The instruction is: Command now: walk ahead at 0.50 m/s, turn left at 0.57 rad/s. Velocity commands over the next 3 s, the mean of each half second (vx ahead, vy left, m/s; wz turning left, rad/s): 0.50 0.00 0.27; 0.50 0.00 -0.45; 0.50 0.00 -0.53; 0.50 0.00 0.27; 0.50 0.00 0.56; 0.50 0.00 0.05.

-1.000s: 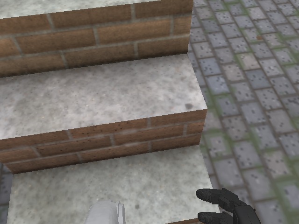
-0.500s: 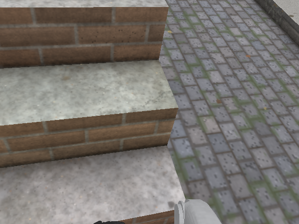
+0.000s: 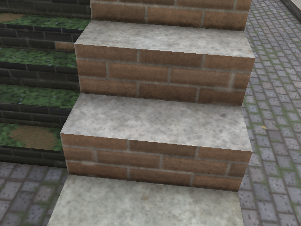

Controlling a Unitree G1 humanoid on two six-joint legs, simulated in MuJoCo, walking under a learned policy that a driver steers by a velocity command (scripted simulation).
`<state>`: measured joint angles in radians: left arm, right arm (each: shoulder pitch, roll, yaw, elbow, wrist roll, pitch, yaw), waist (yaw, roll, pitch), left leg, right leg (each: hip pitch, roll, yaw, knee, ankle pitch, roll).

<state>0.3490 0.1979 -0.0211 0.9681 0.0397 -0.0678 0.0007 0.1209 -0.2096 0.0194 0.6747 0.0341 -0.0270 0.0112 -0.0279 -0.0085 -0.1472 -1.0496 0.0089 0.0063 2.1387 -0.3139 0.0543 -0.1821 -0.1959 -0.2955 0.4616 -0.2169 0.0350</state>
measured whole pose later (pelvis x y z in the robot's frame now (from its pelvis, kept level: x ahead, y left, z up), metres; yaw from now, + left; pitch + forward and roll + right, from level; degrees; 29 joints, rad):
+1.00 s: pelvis +0.06 +0.11 -0.02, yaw +3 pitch +0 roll +4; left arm 0.30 0.24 0.02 0.59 -0.04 -0.01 0.01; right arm -0.02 -0.13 0.06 0.66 -0.04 -0.02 -0.01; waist 0.20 -0.04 0.03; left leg -0.16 -0.05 0.17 0.55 -0.44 0.04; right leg -1.12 0.08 0.11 2.19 -0.76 0.02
